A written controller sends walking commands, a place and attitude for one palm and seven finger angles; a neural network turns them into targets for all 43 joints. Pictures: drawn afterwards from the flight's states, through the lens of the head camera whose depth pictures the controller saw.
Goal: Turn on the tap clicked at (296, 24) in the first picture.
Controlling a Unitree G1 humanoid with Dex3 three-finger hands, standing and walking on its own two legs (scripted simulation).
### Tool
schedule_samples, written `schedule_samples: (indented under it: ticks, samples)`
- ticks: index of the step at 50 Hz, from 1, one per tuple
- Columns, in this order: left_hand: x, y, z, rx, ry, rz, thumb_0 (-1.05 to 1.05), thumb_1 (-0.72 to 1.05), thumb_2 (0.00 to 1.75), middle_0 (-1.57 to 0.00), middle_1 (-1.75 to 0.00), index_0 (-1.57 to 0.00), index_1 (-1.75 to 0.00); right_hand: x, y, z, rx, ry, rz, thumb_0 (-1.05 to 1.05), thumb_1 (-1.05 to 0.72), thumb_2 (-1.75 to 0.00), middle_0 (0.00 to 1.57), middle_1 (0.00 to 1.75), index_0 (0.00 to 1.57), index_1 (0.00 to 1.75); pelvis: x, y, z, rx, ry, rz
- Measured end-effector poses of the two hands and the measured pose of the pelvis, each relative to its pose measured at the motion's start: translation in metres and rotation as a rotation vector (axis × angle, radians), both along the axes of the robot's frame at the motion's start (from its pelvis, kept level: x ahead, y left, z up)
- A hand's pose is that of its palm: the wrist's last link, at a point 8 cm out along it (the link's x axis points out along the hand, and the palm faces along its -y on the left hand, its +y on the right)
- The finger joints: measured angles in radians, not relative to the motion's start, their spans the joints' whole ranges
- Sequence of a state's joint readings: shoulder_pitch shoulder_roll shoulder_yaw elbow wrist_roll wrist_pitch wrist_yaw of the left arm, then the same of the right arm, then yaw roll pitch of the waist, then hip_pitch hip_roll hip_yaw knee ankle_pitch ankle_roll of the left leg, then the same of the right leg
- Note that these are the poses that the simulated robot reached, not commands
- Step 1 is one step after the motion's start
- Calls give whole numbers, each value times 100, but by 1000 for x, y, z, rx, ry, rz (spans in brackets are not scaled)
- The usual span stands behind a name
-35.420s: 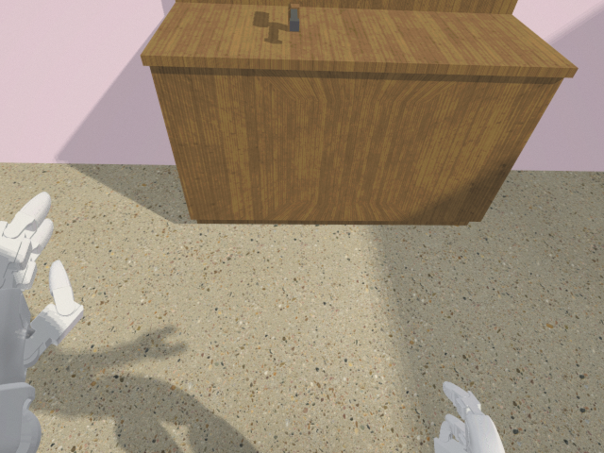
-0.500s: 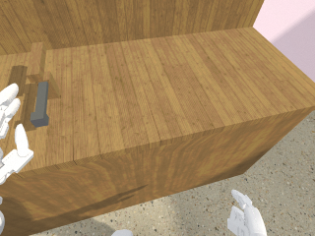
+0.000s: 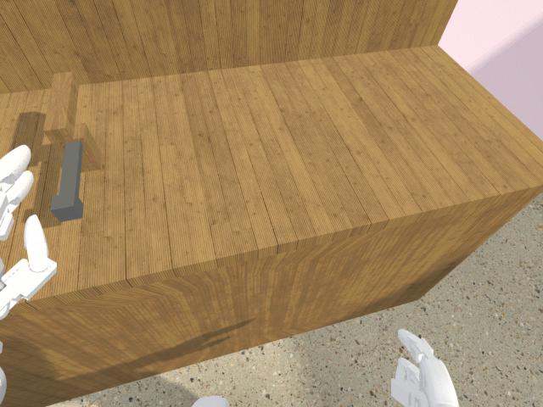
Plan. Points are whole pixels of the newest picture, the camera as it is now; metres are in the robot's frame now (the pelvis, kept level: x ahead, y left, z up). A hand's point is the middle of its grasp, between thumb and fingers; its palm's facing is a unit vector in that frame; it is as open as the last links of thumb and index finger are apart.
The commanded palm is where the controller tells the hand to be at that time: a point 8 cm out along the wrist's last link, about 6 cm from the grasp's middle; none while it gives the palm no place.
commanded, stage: shuffle to correct the standing spot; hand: left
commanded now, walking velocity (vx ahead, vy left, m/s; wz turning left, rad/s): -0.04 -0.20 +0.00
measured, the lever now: (67, 207) +0.34 +0.30 +0.10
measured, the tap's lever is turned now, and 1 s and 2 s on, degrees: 0 0 0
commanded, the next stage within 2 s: none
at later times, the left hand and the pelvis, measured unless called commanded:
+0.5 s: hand (62, 266) +0.22 +0.23 +0.17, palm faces +0.31 -0.86 -0.42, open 7.4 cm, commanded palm +0.16 +0.27 +0.18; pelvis +0.00 -0.01 +0.00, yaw +0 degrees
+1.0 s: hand (43, 272) +0.21 +0.24 +0.17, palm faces +0.33 -0.85 -0.42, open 7.4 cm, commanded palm +0.15 +0.28 +0.18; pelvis -0.01 +0.00 +0.00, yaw +0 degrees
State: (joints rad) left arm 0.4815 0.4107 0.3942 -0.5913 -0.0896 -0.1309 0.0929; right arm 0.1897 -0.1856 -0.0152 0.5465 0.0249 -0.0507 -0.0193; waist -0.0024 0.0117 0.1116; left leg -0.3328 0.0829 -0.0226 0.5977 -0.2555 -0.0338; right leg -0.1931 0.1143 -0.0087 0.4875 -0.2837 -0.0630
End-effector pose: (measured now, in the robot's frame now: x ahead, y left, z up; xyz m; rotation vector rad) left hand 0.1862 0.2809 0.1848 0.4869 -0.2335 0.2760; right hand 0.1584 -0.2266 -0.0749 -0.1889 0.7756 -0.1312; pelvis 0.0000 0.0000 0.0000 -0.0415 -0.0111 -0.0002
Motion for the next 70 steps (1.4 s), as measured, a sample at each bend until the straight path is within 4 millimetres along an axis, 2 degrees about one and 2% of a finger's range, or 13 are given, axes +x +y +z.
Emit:
schedule_samples:
  ticks: [17,25,30,43,55,63,70]
  samples:
    - [-1,-6,2,9,8,6,1,89,89,-21,-30,-21,-30,6,-2,-1,15,-11,15,1,-91,-90,20,30,20,30,-1,-5,0,-1,0,-5]
    - [1,-10,-2,-12,0,-8,1,89,89,-21,-30,-21,-30,0,-8,-2,10,-3,-9,1,-91,-90,20,30,20,30,-1,-7,-2,5,-4,-5]
    - [0,-8,2,8,-6,-13,1,89,89,-21,-30,-21,-30,-4,-9,0,-4,2,-16,1,-91,-90,20,30,20,30,-2,-5,-1,4,-6,-2]
    - [-9,0,-2,-13,13,16,1,89,89,-21,-30,-21,-30,-7,-1,0,0,1,-2,1,-91,-90,20,30,20,30,-6,-1,0,3,-3,-1]
    - [-10,0,2,2,8,19,1,89,89,-21,-30,-21,-30,0,8,2,26,-20,22,1,-91,-90,20,30,20,30,-8,-1,2,0,3,-3]
    - [-4,-5,-3,-23,15,17,1,89,89,-21,-30,-21,-30,0,2,-2,20,-5,14,1,-91,-90,20,30,20,30,-4,-4,0,2,5,-3]
    - [3,-7,1,-1,3,-2,1,89,89,-21,-30,-21,-30,0,-6,-1,4,5,-8,1,-91,-90,20,30,20,30,0,-5,0,2,5,-1]
